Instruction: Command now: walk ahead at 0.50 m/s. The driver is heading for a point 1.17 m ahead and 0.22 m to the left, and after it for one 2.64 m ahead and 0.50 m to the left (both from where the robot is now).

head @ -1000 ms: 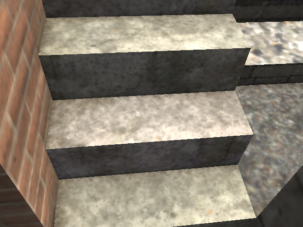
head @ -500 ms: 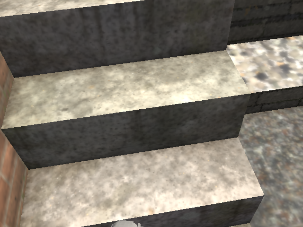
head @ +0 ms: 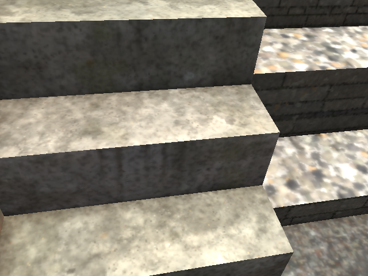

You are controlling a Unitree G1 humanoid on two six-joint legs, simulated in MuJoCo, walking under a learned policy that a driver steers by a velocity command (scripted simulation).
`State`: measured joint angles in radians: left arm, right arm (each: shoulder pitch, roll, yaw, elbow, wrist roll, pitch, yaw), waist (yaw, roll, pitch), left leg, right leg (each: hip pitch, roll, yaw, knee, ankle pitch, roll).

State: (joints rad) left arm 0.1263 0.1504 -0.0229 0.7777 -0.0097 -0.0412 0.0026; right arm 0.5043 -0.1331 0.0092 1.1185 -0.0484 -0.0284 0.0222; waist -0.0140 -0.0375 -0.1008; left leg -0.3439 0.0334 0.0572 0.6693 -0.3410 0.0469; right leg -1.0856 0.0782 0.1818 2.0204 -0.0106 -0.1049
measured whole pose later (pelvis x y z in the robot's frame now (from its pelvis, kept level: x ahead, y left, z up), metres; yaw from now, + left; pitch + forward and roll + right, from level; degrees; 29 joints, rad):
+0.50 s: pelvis +0.22 -0.09 +0.17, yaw +10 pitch +0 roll +0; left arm 0.21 0.20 0.02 0.95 0.02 -0.01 0.00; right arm 0.17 -0.26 -0.05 0.82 0.05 -0.05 0.03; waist 0.00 0.05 -0.09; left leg -0.89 -0.04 -0.05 2.12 -0.24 0.16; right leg -0.53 -0.15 -0.15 0.95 -0.42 0.01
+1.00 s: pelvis +0.42 +0.01 +0.34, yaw +24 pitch -1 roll +0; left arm 0.14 0.23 0.01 0.87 0.01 -0.11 -0.04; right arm 0.30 -0.29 -0.03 0.90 -0.05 0.02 0.02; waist 0.01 0.03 -0.07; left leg -0.65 -0.10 0.15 1.19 -0.54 0.16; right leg -0.46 -0.05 0.13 1.64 0.06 -0.11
